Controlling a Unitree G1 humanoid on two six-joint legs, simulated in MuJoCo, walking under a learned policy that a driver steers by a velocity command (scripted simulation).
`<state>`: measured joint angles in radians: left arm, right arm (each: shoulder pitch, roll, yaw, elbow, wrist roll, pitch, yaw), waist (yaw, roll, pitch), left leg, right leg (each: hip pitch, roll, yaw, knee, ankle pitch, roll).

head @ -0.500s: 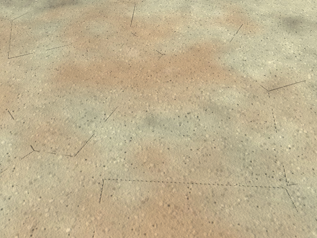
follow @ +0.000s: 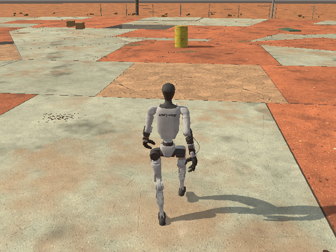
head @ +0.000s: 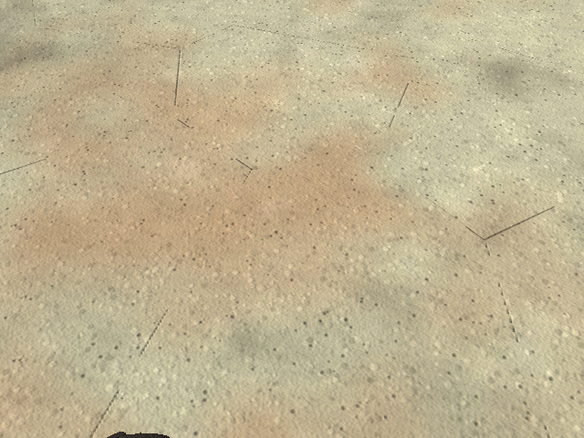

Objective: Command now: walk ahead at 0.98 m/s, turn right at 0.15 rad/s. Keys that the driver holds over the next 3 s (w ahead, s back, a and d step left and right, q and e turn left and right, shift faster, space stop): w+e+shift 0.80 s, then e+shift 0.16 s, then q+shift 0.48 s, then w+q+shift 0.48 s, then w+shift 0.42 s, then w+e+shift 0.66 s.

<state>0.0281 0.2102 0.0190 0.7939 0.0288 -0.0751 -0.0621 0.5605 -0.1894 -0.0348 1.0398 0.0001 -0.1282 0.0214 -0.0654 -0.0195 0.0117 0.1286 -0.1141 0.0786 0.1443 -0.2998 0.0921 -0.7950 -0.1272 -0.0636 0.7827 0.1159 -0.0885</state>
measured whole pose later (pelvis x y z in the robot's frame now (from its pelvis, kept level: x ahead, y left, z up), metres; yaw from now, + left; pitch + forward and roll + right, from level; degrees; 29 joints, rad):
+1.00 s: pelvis +0.89 -0.21 -0.03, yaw -46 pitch +0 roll +4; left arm -0.02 0.30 0.03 0.60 -0.02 -0.05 -0.08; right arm 0.47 -0.28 -0.05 0.87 0.02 -0.09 -0.04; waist -0.08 -0.06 0.07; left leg 0.11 0.04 0.27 0.62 -0.42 -0.06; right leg -0.58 0.03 -0.10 0.61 0.08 -0.16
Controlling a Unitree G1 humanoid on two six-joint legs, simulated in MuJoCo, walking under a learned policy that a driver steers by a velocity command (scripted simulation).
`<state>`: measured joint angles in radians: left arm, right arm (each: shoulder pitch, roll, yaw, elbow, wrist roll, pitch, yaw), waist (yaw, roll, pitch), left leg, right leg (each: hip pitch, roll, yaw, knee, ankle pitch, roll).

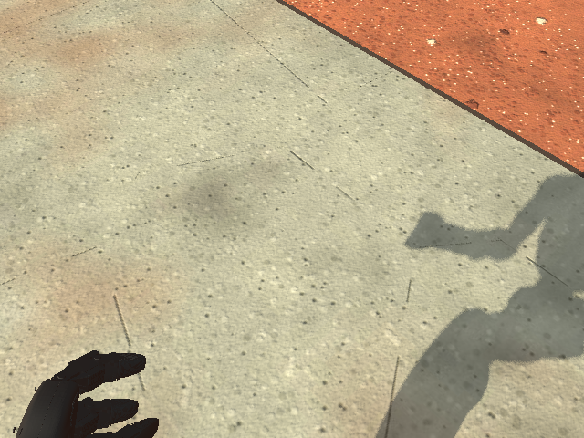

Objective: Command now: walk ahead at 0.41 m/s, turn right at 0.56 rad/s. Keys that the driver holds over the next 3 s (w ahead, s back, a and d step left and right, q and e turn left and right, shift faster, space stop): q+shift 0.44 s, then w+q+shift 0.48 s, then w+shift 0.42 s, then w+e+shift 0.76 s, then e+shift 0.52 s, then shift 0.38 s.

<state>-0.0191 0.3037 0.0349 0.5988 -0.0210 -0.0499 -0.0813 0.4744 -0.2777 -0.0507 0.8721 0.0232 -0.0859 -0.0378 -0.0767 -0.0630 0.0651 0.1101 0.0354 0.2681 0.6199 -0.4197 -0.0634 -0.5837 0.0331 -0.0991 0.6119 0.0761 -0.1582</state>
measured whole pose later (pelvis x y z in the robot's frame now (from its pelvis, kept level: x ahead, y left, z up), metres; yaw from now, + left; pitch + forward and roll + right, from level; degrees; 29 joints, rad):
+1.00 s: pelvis +0.43 +0.25 +0.01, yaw +39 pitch +4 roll +0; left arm 0.03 0.28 0.00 0.62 0.03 -0.04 -0.05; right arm 0.51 -0.33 -0.07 0.81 0.00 -0.05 0.01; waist -0.09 -0.01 0.02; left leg 0.16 -0.05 -0.20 0.23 -0.44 0.07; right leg -0.67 -0.04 -0.01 0.64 -0.12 0.03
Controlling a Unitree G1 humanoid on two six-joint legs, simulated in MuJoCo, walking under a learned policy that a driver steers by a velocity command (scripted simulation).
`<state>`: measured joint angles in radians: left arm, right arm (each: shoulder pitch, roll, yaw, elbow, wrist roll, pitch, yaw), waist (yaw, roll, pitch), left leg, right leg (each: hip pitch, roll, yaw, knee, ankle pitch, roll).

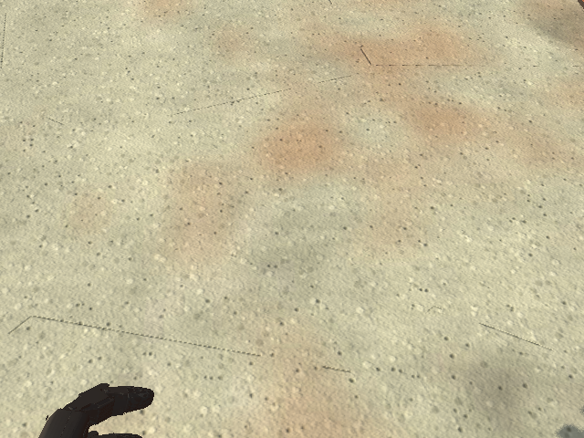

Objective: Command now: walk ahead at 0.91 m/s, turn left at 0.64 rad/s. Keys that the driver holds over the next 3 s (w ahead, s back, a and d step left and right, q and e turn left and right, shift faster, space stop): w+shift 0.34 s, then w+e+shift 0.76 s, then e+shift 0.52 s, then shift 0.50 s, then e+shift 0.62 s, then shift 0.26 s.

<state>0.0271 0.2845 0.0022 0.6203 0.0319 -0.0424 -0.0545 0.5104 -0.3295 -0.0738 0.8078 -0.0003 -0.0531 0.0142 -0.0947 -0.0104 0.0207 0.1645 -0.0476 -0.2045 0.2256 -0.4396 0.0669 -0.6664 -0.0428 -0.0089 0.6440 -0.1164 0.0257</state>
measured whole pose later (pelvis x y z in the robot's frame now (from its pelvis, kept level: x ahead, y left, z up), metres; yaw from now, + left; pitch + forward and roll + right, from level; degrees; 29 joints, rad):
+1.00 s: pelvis +0.91 +0.00 -0.03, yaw -20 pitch +0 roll +1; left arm 0.13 0.30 0.04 0.74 0.01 -0.02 -0.04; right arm 0.39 -0.25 -0.03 0.88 -0.04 -0.05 -0.01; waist 0.01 -0.02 0.04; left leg 0.01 0.04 0.17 1.16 -0.41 -0.03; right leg -0.54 0.11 -0.14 0.77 -0.29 -0.23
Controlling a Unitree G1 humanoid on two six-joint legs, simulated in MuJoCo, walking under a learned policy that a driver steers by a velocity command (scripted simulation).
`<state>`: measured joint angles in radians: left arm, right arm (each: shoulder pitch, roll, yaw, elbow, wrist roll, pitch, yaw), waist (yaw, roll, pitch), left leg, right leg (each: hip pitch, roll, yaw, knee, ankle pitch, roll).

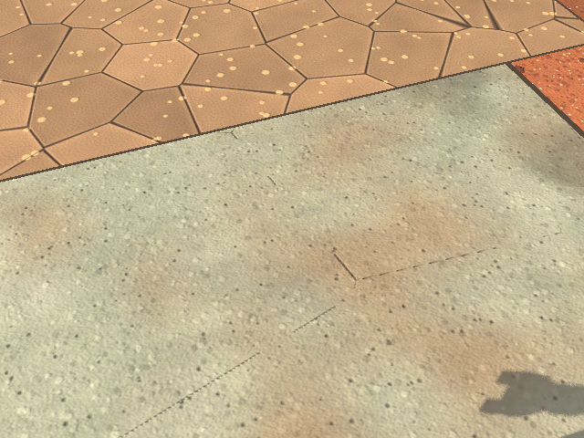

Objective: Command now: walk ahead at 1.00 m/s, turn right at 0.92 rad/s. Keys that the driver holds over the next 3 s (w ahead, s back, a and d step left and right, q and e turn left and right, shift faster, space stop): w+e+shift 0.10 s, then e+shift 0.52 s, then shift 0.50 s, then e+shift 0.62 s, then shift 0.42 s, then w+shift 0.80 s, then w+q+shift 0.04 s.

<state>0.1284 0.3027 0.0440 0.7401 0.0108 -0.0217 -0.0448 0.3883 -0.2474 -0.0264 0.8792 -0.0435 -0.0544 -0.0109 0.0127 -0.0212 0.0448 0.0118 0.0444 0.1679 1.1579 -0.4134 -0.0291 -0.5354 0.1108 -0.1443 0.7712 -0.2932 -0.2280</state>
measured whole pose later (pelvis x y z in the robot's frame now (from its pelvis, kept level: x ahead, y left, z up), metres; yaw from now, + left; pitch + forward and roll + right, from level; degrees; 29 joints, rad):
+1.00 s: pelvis +0.43 -0.01 +0.05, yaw -47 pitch +2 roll +2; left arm 0.13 0.25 0.04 0.64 0.01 0.03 0.02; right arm 0.12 -0.32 -0.08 0.76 0.00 0.02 -0.02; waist -0.01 0.04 0.03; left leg -0.51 0.04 0.04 0.98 -0.39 -0.07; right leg -0.32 0.00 0.01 0.50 -0.21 -0.04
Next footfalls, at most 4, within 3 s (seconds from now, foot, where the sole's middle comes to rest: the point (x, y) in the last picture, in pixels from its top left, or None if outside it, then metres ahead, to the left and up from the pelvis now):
0.34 left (279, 389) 0.58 0.07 -0.73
0.80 right None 0.40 -0.12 -0.73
1.12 left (286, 396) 0.56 0.05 -0.73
1.46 right None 0.35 -0.11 -0.73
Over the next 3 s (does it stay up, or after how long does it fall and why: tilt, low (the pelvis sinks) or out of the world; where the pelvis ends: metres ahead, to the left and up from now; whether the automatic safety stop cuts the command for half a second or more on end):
stays up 0.51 -0.49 0.05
